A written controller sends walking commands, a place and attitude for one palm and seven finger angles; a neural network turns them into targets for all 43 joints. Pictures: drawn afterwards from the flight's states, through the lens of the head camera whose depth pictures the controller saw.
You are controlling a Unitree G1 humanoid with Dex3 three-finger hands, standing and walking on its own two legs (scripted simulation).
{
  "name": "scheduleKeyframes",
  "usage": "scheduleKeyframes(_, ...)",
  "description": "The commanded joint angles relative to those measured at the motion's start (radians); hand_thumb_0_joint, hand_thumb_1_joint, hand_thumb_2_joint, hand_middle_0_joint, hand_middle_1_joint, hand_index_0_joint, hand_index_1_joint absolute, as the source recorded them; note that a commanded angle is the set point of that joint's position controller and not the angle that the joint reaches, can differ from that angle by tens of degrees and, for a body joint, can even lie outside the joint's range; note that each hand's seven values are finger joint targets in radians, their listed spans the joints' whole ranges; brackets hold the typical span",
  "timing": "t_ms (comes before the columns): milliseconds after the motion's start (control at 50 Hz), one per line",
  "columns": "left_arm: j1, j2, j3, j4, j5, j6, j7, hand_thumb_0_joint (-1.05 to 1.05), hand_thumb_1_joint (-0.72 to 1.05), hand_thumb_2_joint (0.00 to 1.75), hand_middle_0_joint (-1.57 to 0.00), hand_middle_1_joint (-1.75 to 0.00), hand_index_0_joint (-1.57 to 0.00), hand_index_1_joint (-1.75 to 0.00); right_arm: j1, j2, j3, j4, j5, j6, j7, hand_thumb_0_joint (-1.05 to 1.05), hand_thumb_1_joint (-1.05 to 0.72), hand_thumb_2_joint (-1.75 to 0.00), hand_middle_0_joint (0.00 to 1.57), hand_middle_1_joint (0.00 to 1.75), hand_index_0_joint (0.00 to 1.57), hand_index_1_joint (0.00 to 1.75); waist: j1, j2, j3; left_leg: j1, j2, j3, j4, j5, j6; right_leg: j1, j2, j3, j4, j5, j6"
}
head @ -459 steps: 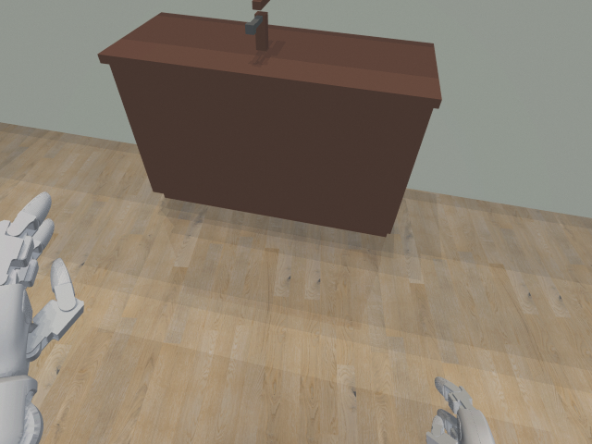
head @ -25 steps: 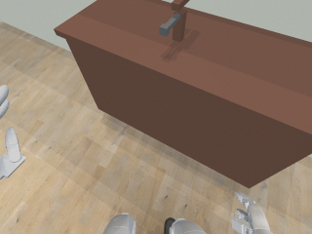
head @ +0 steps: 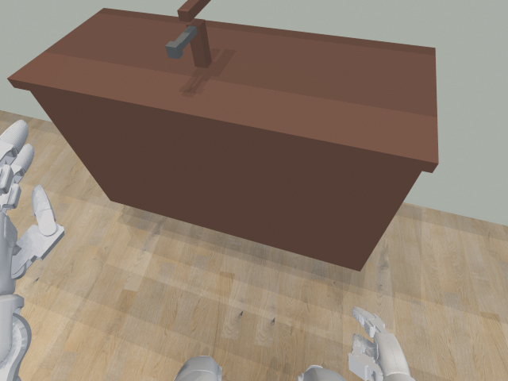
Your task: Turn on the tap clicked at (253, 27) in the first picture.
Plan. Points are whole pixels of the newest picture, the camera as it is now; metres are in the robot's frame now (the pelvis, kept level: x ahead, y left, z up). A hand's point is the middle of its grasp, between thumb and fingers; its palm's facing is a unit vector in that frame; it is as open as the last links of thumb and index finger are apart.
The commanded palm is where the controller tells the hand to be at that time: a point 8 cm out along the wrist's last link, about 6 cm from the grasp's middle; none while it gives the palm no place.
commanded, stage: turn to face it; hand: left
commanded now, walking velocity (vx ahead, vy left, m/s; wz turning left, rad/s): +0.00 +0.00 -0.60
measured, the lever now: (174, 50) +0.76 +0.27 +0.10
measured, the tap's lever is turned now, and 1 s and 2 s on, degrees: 0 0 0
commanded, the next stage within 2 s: take the last steps up to it in 0.80 s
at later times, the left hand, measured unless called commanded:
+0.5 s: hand (123, 243) +0.22 +0.16 +0.19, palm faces +0.18 -0.88 -0.43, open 7.5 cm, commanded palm +0.19 +0.19 +0.20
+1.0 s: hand (217, 282) +0.19 +0.05 +0.20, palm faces -0.06 -0.87 -0.48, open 7.4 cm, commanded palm +0.16 +0.11 +0.20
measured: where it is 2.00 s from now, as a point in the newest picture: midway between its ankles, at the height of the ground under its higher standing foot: outside the picture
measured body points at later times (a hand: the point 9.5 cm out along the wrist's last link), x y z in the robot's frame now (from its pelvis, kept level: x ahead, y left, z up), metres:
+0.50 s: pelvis -0.05 -0.02 +0.02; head -0.03 -0.03 +0.47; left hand +0.20 +0.20 +0.21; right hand +0.05 -0.28 -0.07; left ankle -0.02 +0.13 -0.71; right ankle -0.05 -0.12 -0.66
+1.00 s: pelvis -0.11 -0.05 +0.02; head -0.08 -0.06 +0.46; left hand +0.18 +0.10 +0.22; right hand -0.12 -0.37 -0.07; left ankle -0.06 +0.05 -0.72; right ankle -0.08 -0.16 -0.71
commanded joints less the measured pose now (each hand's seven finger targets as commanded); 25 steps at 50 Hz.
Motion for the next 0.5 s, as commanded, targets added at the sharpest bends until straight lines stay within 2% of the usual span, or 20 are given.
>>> scheduleKeyframes(0, 0.124, 0.237, 0.219, -0.206, -0.038, -0.059, 0.014, 0.00, 0.90, 0.90, -0.20, -0.30, -0.20, -0.30, -0.100, -0.114, -0.066, -0.160, -0.002, -0.004, -0.007, 0.00, -0.90, -0.90, 0.20, 0.30, 0.20, 0.30, -0.006, -0.150, -0.252, -0.208, -0.078, -0.125, 0.329, 0.047, 0.001, 0.217, -0.275, 0.540, -0.362, 0.095, -0.122)
scheduleKeyframes(20, 0.146, 0.217, 0.206, -0.241, -0.044, -0.071, 0.012, 0.00, 0.90, 0.90, -0.20, -0.30, -0.20, -0.30, -0.092, -0.109, -0.060, -0.153, -0.002, 0.018, -0.001, 0.00, -0.90, -0.90, 0.20, 0.30, 0.20, 0.30, -0.017, -0.129, -0.283, -0.210, -0.077, -0.114, 0.298, 0.078, -0.004, 0.263, -0.260, 0.457, -0.350, 0.127, -0.121)
scheduleKeyframes(40, 0.166, 0.226, 0.227, -0.258, -0.046, -0.081, 0.017, 0.00, 0.90, 0.90, -0.20, -0.30, -0.20, -0.30, -0.098, -0.111, -0.061, -0.149, -0.003, 0.027, -0.001, 0.00, -0.90, -0.90, 0.20, 0.30, 0.20, 0.30, -0.017, -0.105, -0.316, -0.191, -0.084, -0.100, 0.233, 0.082, -0.007, 0.297, -0.241, 0.418, -0.340, 0.199, -0.118)
scheduleKeyframes(60, 0.161, 0.229, 0.227, -0.298, -0.046, -0.091, 0.020, 0.00, 0.90, 0.90, -0.20, -0.30, -0.20, -0.30, -0.098, -0.118, -0.066, -0.153, -0.005, 0.032, -0.001, 0.00, -0.90, -0.90, 0.20, 0.30, 0.20, 0.30, -0.018, -0.101, -0.335, -0.164, -0.093, -0.089, 0.165, 0.072, -0.007, 0.304, -0.235, 0.409, -0.344, 0.236, -0.119)
scheduleKeyframes(100, 0.188, 0.238, 0.237, -0.312, -0.051, -0.099, 0.024, 0.00, 0.90, 0.90, -0.20, -0.30, -0.20, -0.30, -0.105, -0.131, -0.078, -0.154, -0.003, 0.034, -0.007, 0.00, -0.90, -0.90, 0.20, 0.30, 0.20, 0.30, -0.016, -0.123, -0.347, -0.108, -0.103, -0.073, 0.029, 0.033, -0.002, 0.306, -0.231, 0.409, -0.354, 0.247, -0.121)
scheduleKeyframes(120, 0.194, 0.249, 0.247, -0.321, -0.048, -0.097, 0.025, 0.00, 0.90, 0.90, -0.20, -0.30, -0.20, -0.30, -0.100, -0.141, -0.084, -0.162, -0.002, 0.034, -0.008, 0.00, -0.90, -0.90, 0.20, 0.30, 0.20, 0.30, -0.009, -0.146, -0.339, -0.082, -0.113, -0.064, -0.017, 0.020, 0.004, 0.275, -0.235, 0.443, -0.374, 0.214, -0.129)
scheduleKeyframes(180, 0.211, 0.223, 0.222, -0.291, -0.044, -0.082, 0.023, 0.00, 0.90, 0.90, -0.20, -0.30, -0.20, -0.30, -0.084, -0.155, -0.090, -0.164, 0.002, 0.040, -0.006, 0.00, -0.90, -0.90, 0.20, 0.30, 0.20, 0.30, -0.001, -0.175, -0.316, -0.009, -0.137, -0.059, -0.140, -0.008, 0.020, 0.204, -0.234, 0.509, -0.412, 0.109, -0.133)
scheduleKeyframes(200, 0.206, 0.212, 0.211, -0.289, -0.044, -0.078, 0.021, 0.00, 0.90, 0.90, -0.20, -0.30, -0.20, -0.30, -0.084, -0.162, -0.091, -0.161, 0.007, 0.042, -0.005, 0.00, -0.90, -0.90, 0.20, 0.30, 0.20, 0.30, -0.006, -0.157, -0.310, 0.017, -0.137, -0.059, -0.200, -0.006, 0.026, 0.194, -0.232, 0.511, -0.403, 0.108, -0.130)
scheduleKeyframes(240, 0.196, 0.204, 0.198, -0.263, -0.037, -0.074, 0.018, 0.00, 0.90, 0.90, -0.20, -0.30, -0.20, -0.30, -0.065, -0.165, -0.086, -0.156, 0.006, 0.050, -0.005, 0.00, -0.90, -0.90, 0.20, 0.30, 0.20, 0.30, -0.013, -0.145, -0.310, 0.114, -0.151, -0.048, -0.330, 0.039, 0.039, 0.124, -0.194, 0.494, -0.402, 0.047, -0.096)
scheduleKeyframes(260, 0.184, 0.204, 0.189, -0.259, -0.034, -0.071, 0.016, 0.00, 0.90, 0.90, -0.20, -0.30, -0.20, -0.30, -0.049, -0.170, -0.087, -0.155, 0.007, 0.054, -0.006, 0.00, -0.90, -0.90, 0.20, 0.30, 0.20, 0.30, -0.023, -0.137, -0.307, 0.198, -0.144, -0.039, -0.421, 0.074, 0.050, 0.066, -0.170, 0.476, -0.391, -0.011, -0.066)
scheduleKeyframes(280, 0.160, 0.199, 0.175, -0.264, -0.035, -0.073, 0.010, 0.00, 0.90, 0.90, -0.20, -0.30, -0.20, -0.30, -0.043, -0.180, -0.091, -0.156, 0.006, 0.052, -0.010, 0.00, -0.90, -0.90, 0.20, 0.30, 0.20, 0.30, -0.029, -0.087, -0.290, 0.283, -0.110, -0.056, -0.508, 0.084, 0.074, -0.023, -0.121, 0.448, -0.336, -0.054, -0.031)
scheduleKeyframes(300, 0.133, 0.195, 0.165, -0.287, -0.035, -0.080, 0.002, 0.00, 0.90, 0.90, -0.20, -0.30, -0.20, -0.30, -0.050, -0.198, -0.095, -0.164, 0.001, 0.046, -0.018, 0.00, -0.90, -0.90, 0.20, 0.30, 0.20, 0.30, -0.034, 0.010, -0.240, 0.317, 0.013, -0.179, -0.610, 0.061, 0.127, -0.133, -0.041, 0.373, -0.201, -0.098, 0.008)
scheduleKeyframes(320, 0.114, 0.204, 0.175, -0.303, -0.019, -0.086, -0.002, 0.00, 0.90, 0.90, -0.20, -0.30, -0.20, -0.30, -0.073, -0.210, -0.097, -0.174, -0.005, 0.039, -0.024, 0.00, -0.90, -0.90, 0.20, 0.30, 0.20, 0.30, -0.021, 0.195, -0.204, 0.318, 0.201, -0.327, -0.662, 0.151, 0.208, -0.248, 0.049, 0.225, 0.074, -0.182, 0.057)
scheduleKeyframes(340, 0.093, 0.222, 0.185, -0.290, 0.001, -0.085, 0.004, 0.00, 0.90, 0.90, -0.20, -0.30, -0.20, -0.30, -0.072, -0.178, -0.096, -0.175, 0.000, 0.025, -0.032, 0.00, -0.90, -0.90, 0.20, 0.30, 0.20, 0.30, -0.018, 0.210, -0.186, 0.203, 0.293, -0.336, -0.669, 0.214, 0.269, -0.243, 0.031, 0.132, 0.365, -0.188, 0.083)
scheduleKeyframes(360, 0.063, 0.229, 0.190, -0.295, 0.008, -0.085, 0.007, 0.00, 0.90, 0.90, -0.20, -0.30, -0.20, -0.30, -0.084, -0.157, -0.091, -0.165, 0.001, 0.012, -0.030, 0.00, -0.90, -0.90, 0.20, 0.30, 0.20, 0.30, -0.012, 0.189, -0.173, 0.085, 0.276, -0.256, -0.671, 0.186, 0.260, -0.200, 0.005, 0.145, 0.523, -0.169, 0.084)
scheduleKeyframes(380, 0.087, 0.196, 0.168, -0.251, 0.004, -0.078, 0.001, 0.00, 0.90, 0.90, -0.20, -0.30, -0.20, -0.30, -0.066, -0.169, -0.101, -0.162, 0.002, 0.010, -0.025, 0.00, -0.90, -0.90, 0.20, 0.30, 0.20, 0.30, -0.017, 0.169, -0.144, 0.047, 0.248, -0.185, -0.645, 0.210, 0.255, -0.195, -0.015, 0.142, 0.547, -0.154, 0.088)
scheduleKeyframes(400, 0.017, 0.189, 0.138, -0.315, 0.003, -0.078, -0.002, 0.00, 0.90, 0.90, -0.20, -0.30, -0.20, -0.30, -0.057, -0.166, -0.101, -0.161, 0.009, 0.002, -0.019, 0.00, -0.90, -0.90, 0.20, 0.30, 0.20, 0.30, -0.016, 0.146, -0.145, 0.109, 0.226, -0.099, -0.600, 0.295, 0.236, -0.222, -0.037, 0.117, 0.490, -0.153, 0.093)
scheduleKeyframes(420, 0.040, 0.155, 0.104, -0.277, 0.000, -0.069, -0.001, 0.00, 0.90, 0.90, -0.20, -0.30, -0.20, -0.30, -0.053, -0.180, -0.103, -0.155, 0.009, -0.010, -0.017, 0.00, -0.90, -0.90, 0.20, 0.30, 0.20, 0.30, -0.017, 0.165, -0.110, 0.126, 0.203, -0.042, -0.571, 0.392, 0.206, -0.216, -0.047, 0.080, 0.383, -0.174, 0.098)
scheduleKeyframes(440, 0.049, 0.134, 0.081, -0.263, -0.003, -0.067, 0.002, 0.00, 0.90, 0.90, -0.20, -0.30, -0.20, -0.30, -0.037, -0.179, -0.101, -0.155, 0.016, -0.018, -0.014, 0.00, -0.90, -0.90, 0.20, 0.30, 0.20, 0.30, -0.016, 0.166, -0.119, 0.143, 0.182, 0.005, -0.537, 0.467, 0.177, -0.160, -0.048, 0.049, 0.250, -0.180, 0.097)
scheduleKeyframes(480, -0.004, 0.133, 0.064, -0.271, -0.002, -0.063, 0.006, 0.00, 0.90, 0.90, -0.20, -0.30, -0.20, -0.30, -0.012, -0.188, -0.097, -0.158, 0.017, -0.039, -0.008, 0.00, -0.90, -0.90, 0.20, 0.30, 0.20, 0.30, -0.032, 0.192, -0.127, 0.148, 0.159, 0.033, -0.504, 0.524, 0.146, -0.049, -0.018, -0.021, 0.082, -0.159, 0.104)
